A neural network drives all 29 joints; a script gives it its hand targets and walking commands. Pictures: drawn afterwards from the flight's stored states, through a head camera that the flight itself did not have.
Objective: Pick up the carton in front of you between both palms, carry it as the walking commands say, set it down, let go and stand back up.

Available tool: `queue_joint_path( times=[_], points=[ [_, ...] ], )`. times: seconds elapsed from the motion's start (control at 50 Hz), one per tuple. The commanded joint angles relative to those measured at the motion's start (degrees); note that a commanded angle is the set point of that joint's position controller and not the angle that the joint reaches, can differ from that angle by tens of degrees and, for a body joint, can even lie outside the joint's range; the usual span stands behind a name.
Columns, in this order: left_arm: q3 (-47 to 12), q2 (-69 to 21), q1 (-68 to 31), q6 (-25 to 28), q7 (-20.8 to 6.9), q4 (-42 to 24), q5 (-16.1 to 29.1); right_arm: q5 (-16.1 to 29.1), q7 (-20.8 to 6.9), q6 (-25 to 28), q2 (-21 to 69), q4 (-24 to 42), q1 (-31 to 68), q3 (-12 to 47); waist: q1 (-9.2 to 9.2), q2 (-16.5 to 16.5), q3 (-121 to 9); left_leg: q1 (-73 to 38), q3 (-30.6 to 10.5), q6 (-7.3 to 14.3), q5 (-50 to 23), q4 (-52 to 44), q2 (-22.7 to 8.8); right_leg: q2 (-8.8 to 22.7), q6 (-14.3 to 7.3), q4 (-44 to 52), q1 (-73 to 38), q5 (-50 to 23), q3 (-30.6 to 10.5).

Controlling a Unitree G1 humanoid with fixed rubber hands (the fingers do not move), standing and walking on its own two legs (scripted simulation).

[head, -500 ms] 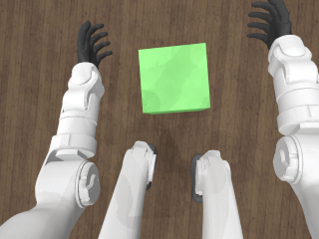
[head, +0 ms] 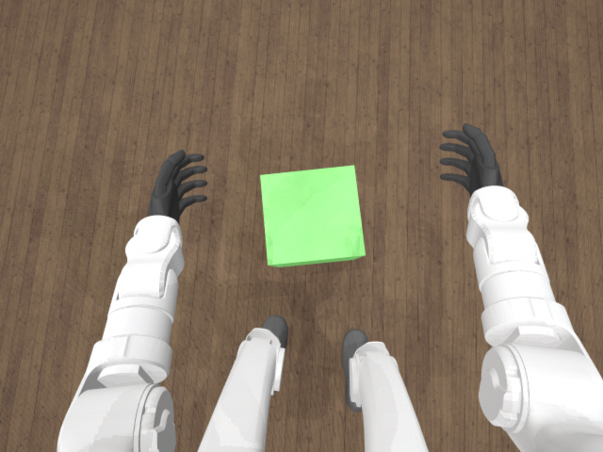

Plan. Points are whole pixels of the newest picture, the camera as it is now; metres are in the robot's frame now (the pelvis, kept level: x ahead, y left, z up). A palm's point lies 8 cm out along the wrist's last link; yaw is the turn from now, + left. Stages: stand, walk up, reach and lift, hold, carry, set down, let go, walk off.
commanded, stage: let go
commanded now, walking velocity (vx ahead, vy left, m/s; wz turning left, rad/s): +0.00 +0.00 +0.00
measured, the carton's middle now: (312, 222) +0.45 +0.04 -0.55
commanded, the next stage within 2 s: stand in 1.10 s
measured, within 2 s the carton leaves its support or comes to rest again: neither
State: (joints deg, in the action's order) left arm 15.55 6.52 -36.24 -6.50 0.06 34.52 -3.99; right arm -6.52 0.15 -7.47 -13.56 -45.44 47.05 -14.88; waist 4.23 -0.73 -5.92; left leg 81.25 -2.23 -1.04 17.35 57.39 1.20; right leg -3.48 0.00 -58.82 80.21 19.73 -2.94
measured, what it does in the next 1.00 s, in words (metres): rises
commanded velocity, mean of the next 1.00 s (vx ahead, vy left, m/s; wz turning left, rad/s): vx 0.00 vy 0.00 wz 0.00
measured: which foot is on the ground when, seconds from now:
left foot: down 0.00-1.00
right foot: down 0.00-1.00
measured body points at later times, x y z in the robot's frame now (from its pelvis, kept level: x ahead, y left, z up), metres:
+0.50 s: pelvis +0.07 +0.01 +0.09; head +0.17 +0.00 +0.53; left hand +0.26 +0.25 +0.01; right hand +0.31 -0.21 -0.01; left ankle +0.06 +0.12 -0.64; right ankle +0.04 -0.11 -0.64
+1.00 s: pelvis +0.07 +0.00 +0.10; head +0.07 +0.00 +0.55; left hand +0.24 +0.24 +0.03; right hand +0.24 -0.23 +0.03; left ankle +0.06 +0.12 -0.64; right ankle +0.04 -0.11 -0.64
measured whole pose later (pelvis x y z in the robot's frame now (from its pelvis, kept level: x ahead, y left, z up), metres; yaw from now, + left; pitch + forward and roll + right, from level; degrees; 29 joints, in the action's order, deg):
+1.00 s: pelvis +0.07 +0.00 +0.10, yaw +1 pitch -5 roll +0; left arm 2.1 12.4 12.0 -10.8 -3.2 22.6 -1.7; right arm 0.0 -3.3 -6.9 -12.0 -25.2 -12.9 -2.4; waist 0.2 -0.5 5.7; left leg 6.0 -3.1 -0.1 15.2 26.3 1.4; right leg -1.6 -0.7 -26.2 4.0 17.1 -2.7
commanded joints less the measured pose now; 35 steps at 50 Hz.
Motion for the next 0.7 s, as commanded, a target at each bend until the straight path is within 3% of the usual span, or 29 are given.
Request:
queue_joint_path(
  times=[0.0, 0.16, 0.32, 0.4, 0.56, 0.68],
  points=[
    [-1.19, 7.95, 1.41, 1.76, -2.26, -8.76, -0.72, 0.55, 1.81, 1.87, -3.54, 11.91, 0.94, 0.52, 0.92, -2.52, -48.64, -34.77, 4.29, -0.52, -19.31, -5.51, 1.93, -0.44, 1.86, 8.68, -36.43, -20.7, 1.12],
    [-6.75, 7.95, 18.6, 4.22, -4.52, -8.97, 3.23, 3.62, 0.72, 5.06, -2.82, 15.4, -17.85, 3.79, -0.11, -0.83, -34.2, -50.12, 0.91, -0.41, -21.95, -12.67, 0.38, -0.08, 1.2, 16.11, -38.42, -16.57, 1.36],
    [-9.93, 8.25, 35.63, 7.14, -3.77, -11.27, 5.14, 4.61, -0.42, 8.3, -2.64, 15.91, -36.85, 5.75, -0.6, 1.95, -24.18, -65.35, -0.9, -0.82, -32.71, -19.15, -0.27, 0.13, 0.59, 23.13, -45.27, -19.24, 1.17],
    [-11.44, 8.91, 42.71, 8.0, -3.46, -13.82, 5.98, 4.91, -0.76, 9.5, -3.08, 17.97, -44.73, 6.77, -1.24, 2.1, -18.63, -70.47, -0.97, -0.95, -34.73, -23.59, -0.14, 0.15, 0.34, 27.74, -53.04, -21.18, 1.13],
    [-12.62, 10.47, 48.16, 6.77, -4.0, -15.32, 5.96, 5.49, -1.77, 8.29, -2.98, 22.72, -55.21, 9.66, -3.82, -2.14, -5.09, -72.0, 0.55, -0.54, -22.85, -32.38, 1.13, 1.54, 1.24, 35.21, -68.28, -22.63, 1.09],
    [-11.87, 11.29, 48.02, 3.52, -4.22, -15.19, 4.4, 6.53, -3.42, 4.9, -2.89, 24.83, -57.22, 11.1, -3.9, -0.56, 3.82, -74.47, 1.44, -0.3, -14.26, -34.93, 1.87, 2.16, 1.12, 38.11, -70.44, -15.69, 1.41]
  ],
)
